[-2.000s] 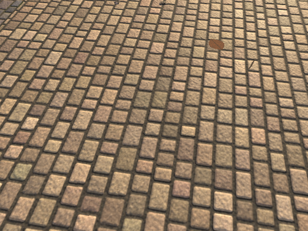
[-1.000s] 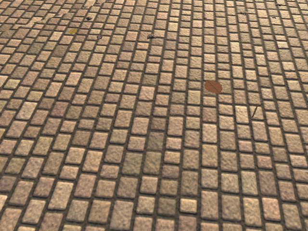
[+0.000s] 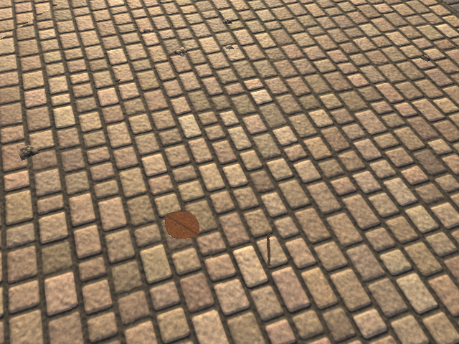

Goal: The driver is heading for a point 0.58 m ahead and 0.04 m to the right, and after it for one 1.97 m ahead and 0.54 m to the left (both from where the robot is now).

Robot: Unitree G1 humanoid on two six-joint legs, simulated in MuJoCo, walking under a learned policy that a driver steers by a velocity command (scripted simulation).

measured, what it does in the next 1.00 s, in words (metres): walks ahead: right foot, then left foot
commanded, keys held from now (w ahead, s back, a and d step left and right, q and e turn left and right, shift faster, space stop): w+e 0.34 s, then w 0.10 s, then no key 0.06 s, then q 0.50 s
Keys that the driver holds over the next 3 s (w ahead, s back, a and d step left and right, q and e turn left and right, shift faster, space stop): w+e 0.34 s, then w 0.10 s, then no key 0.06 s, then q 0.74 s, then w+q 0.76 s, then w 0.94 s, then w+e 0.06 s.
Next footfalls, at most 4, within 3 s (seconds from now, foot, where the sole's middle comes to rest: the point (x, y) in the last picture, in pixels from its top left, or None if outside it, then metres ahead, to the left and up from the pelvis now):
0.36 right None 0.32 -0.18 -0.78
0.84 left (240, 318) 0.57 -0.03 -0.78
1.30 right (317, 333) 0.52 -0.25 -0.78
1.80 left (198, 291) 0.65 0.10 -0.78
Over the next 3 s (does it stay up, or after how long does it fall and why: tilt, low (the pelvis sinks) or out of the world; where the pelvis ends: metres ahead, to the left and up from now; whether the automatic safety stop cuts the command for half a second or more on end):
stays up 1.12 0.36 0.00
